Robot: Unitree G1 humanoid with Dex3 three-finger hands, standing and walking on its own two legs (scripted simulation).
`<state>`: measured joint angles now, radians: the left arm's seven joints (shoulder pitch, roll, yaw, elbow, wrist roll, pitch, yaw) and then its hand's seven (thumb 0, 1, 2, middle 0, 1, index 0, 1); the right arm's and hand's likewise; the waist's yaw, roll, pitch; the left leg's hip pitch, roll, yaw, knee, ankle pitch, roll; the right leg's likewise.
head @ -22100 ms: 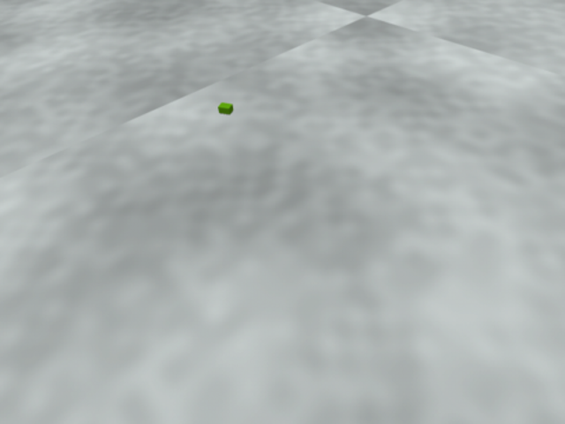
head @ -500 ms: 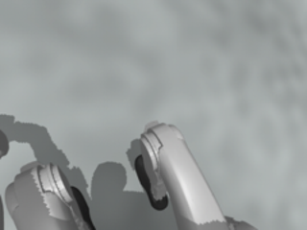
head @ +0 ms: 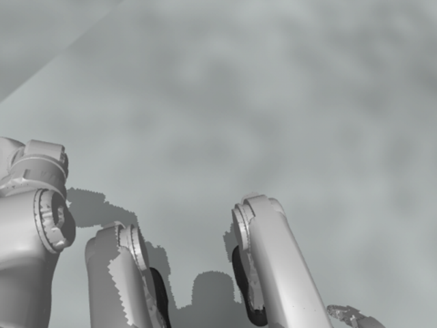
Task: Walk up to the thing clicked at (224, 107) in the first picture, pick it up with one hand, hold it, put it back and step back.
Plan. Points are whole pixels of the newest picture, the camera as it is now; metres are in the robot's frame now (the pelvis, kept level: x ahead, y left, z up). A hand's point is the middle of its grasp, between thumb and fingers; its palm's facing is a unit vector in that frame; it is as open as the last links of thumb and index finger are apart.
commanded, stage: lift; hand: left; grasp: from above
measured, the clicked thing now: (36, 169) +0.46 +0.30 -0.14
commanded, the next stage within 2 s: hold in 1.16 s
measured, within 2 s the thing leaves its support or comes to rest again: neither
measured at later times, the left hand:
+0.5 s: hand out of the picture +0.39 +0.26 +0.10, palm faces -0.11 -0.43 -0.90, open 10.6 cm
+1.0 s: hand out of the picture +0.38 +0.25 +0.24, palm faces -0.12 -0.44 -0.89, open 10.6 cm
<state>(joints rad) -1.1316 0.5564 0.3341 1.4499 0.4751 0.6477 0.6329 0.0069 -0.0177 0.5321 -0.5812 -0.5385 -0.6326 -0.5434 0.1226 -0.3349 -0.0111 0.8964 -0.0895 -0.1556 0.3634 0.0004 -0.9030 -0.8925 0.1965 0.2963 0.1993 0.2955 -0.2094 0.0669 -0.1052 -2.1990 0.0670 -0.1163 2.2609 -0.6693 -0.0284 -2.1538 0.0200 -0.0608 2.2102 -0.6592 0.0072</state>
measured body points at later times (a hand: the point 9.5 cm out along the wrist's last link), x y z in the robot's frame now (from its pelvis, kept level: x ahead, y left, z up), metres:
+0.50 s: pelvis +0.02 -0.02 +0.17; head +0.14 -0.01 +0.60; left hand +0.40 +0.28 +0.15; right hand +0.12 -0.29 +0.04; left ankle +0.08 +0.14 -0.34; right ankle +0.10 -0.12 -0.34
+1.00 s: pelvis +0.06 -0.02 +0.31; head +0.14 -0.02 +0.75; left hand +0.39 +0.27 +0.29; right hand +0.16 -0.27 +0.17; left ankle +0.08 +0.14 -0.34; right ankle +0.10 -0.12 -0.34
